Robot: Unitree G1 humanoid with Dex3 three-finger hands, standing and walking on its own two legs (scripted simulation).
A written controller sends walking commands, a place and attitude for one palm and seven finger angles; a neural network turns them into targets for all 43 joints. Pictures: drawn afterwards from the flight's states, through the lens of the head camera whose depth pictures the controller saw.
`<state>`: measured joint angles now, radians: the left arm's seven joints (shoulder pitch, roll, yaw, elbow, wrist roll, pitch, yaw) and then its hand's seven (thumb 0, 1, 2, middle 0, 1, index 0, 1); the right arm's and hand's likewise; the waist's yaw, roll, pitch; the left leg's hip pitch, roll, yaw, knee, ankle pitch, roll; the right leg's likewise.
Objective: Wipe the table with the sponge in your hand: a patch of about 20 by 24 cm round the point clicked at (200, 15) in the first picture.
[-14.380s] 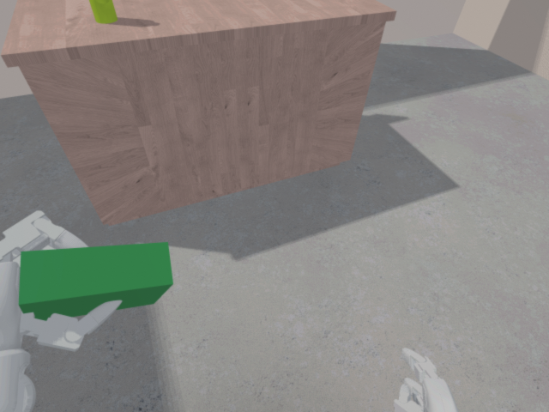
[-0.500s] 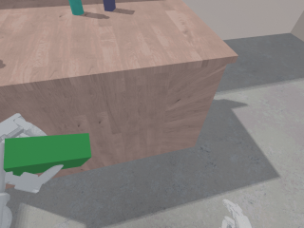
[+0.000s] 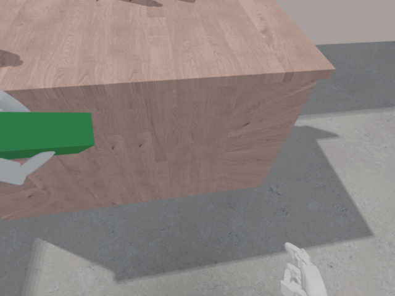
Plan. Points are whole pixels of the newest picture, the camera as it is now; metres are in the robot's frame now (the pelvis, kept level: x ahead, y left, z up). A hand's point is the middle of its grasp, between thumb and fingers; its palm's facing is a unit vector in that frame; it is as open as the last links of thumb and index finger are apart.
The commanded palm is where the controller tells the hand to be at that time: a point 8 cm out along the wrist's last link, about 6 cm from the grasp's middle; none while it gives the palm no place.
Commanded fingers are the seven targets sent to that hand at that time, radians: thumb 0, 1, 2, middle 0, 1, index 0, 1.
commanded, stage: look again from close up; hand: left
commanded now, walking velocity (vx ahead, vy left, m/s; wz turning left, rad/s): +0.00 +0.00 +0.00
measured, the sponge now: (53, 136) +0.28 +0.27 +0.19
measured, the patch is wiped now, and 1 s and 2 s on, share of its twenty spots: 0.00 0.00 0.00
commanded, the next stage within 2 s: shuffle to correct the standing spot in 0.22 s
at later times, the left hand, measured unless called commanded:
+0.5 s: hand (46, 167) +0.23 +0.26 +0.18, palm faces +0.39 -0.85 -0.34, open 9.0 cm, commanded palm +0.18 +0.29 +0.18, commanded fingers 0.00 0.10 1.30 -1.20 -1.60 -1.20 -1.60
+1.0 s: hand (68, 123) +0.33 +0.28 +0.16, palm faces +0.25 -0.87 -0.43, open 9.0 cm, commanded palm +0.28 +0.32 +0.18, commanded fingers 0.00 0.10 1.30 -1.20 -1.60 -1.20 -1.60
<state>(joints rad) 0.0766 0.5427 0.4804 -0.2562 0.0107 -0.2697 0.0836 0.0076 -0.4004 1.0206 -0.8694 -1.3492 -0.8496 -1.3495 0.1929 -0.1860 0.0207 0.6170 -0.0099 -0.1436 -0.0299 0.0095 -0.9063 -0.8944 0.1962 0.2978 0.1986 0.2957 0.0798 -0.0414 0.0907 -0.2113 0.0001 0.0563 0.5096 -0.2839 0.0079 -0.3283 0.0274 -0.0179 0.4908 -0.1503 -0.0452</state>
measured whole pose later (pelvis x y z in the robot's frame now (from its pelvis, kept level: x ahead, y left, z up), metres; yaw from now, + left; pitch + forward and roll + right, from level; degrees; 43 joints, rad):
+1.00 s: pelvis +0.09 +0.07 -0.01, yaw -8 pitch -1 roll -1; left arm 0.45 0.40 0.42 -0.54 -0.02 -0.24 0.08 0.00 -0.40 1.03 -0.85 -1.37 -0.84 -1.36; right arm 0.20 -0.20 0.01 0.59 -0.01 -0.07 0.03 0.01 -0.91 -0.89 0.20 0.30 0.20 0.30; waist 0.01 -0.05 0.08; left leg -0.57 0.09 -0.02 1.13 -0.37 0.00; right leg -0.35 0.02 -0.07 0.61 -0.24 -0.05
